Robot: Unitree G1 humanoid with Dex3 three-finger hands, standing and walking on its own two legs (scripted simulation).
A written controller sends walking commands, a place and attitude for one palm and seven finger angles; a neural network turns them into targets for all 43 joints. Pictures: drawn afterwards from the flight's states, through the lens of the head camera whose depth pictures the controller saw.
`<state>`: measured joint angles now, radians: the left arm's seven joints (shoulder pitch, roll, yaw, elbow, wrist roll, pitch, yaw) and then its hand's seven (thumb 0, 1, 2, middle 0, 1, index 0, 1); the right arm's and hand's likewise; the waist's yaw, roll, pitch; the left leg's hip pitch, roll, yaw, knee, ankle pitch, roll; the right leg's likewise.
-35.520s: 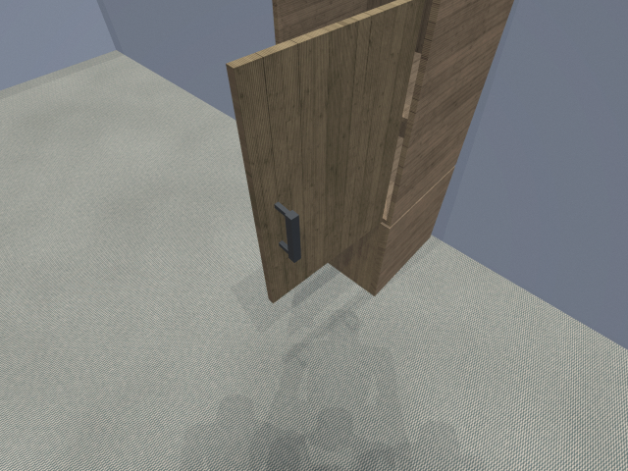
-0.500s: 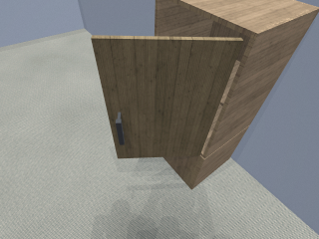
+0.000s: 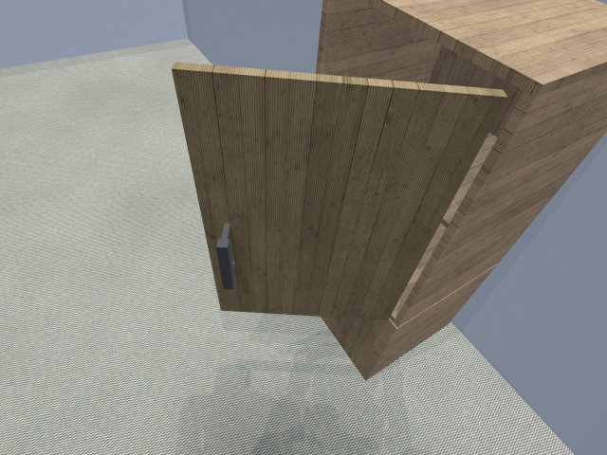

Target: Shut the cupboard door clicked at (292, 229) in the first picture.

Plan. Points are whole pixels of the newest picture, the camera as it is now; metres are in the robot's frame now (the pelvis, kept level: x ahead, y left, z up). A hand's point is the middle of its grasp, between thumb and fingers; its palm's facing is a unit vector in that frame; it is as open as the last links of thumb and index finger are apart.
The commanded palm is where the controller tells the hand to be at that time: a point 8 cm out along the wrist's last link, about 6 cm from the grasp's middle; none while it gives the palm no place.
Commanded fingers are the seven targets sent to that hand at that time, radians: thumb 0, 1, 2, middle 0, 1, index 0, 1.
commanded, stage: come to a stop and stand still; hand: left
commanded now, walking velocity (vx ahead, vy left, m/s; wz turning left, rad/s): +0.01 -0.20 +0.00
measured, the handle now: (227, 257) +0.45 +0.17 -0.08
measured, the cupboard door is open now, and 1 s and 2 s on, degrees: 56 56 56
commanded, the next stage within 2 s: none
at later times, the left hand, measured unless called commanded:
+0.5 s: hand out of the picture +0.08 +0.14 -0.17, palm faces +0.09 -0.98 -0.19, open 7.3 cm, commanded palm none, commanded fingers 0.00 0.90 0.90 -0.20 -0.30 -0.20 -0.30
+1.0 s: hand out of the picture -0.03 +0.15 -0.16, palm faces +0.08 -0.97 -0.24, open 7.4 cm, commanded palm none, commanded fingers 0.00 0.90 0.90 -0.20 -0.30 -0.20 -0.30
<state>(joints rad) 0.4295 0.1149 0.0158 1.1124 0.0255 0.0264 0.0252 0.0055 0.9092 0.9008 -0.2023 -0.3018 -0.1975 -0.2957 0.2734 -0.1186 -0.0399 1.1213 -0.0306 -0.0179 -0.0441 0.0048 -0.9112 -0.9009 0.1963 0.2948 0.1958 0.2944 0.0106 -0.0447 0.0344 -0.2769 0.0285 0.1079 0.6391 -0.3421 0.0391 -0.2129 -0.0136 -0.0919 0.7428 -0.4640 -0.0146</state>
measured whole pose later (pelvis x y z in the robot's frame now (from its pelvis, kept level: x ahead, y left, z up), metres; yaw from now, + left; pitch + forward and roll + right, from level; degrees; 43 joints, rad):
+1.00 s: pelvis -0.04 -0.04 +0.01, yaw +3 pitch -3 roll +0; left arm 0.35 0.18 0.00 0.98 0.03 0.02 0.03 0.01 0.91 0.90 -0.20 -0.30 -0.20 -0.30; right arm 0.28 -0.19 -0.03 0.97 -0.02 0.03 0.00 0.00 -0.92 -0.90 0.20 0.30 0.20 0.29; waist 0.00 0.02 -0.02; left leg -0.27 -0.01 0.10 0.52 -0.22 0.05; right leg -0.26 -0.05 0.01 0.54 -0.27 0.02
